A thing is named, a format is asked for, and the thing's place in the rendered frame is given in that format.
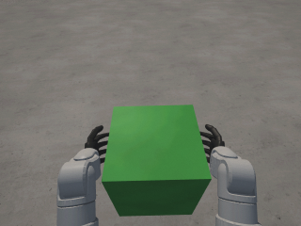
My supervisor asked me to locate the robot right forearm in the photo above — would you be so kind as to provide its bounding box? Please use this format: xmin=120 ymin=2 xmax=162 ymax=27
xmin=210 ymin=146 xmax=261 ymax=226

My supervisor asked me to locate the carton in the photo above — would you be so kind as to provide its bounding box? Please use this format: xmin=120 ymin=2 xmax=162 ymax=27
xmin=102 ymin=105 xmax=212 ymax=217

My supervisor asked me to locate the left robot hand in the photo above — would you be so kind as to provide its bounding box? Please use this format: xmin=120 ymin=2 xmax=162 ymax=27
xmin=85 ymin=125 xmax=109 ymax=164

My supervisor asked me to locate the right robot hand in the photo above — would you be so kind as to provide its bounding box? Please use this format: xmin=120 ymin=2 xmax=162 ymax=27
xmin=200 ymin=124 xmax=225 ymax=163

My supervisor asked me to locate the robot left forearm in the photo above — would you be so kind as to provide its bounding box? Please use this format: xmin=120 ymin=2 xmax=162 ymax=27
xmin=56 ymin=148 xmax=102 ymax=226

